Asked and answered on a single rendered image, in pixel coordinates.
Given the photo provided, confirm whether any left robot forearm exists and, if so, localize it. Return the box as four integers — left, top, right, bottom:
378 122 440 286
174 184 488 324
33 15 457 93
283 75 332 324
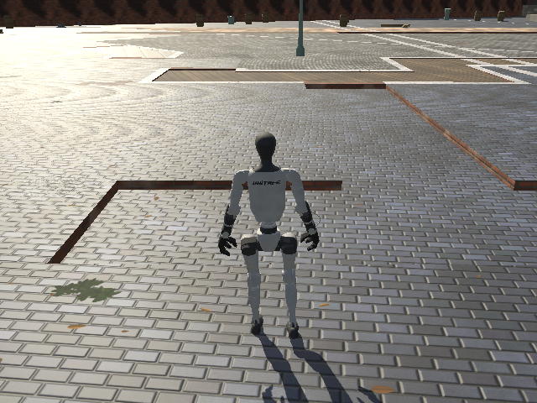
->
220 203 237 238

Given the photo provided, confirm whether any robot right hand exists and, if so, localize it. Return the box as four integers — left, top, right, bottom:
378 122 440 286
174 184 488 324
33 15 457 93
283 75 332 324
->
300 231 320 251

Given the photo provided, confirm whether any right robot upper arm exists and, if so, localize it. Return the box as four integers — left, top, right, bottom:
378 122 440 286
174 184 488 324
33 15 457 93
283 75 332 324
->
284 168 308 214

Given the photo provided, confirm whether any right robot thigh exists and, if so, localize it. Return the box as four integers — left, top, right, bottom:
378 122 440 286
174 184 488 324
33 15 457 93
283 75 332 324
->
280 233 297 284

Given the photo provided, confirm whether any right robot forearm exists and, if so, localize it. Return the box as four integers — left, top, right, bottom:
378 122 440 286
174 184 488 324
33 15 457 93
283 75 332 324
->
300 201 317 235

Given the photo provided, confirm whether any robot left hand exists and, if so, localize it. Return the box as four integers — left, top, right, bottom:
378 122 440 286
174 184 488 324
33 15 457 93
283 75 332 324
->
218 235 237 256

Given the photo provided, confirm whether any left robot upper arm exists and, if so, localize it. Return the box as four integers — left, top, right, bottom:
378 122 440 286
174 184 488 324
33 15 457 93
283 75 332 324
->
227 170 249 216

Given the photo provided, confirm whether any robot right shin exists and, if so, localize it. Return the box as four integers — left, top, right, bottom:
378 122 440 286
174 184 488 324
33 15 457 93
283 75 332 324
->
284 269 297 327

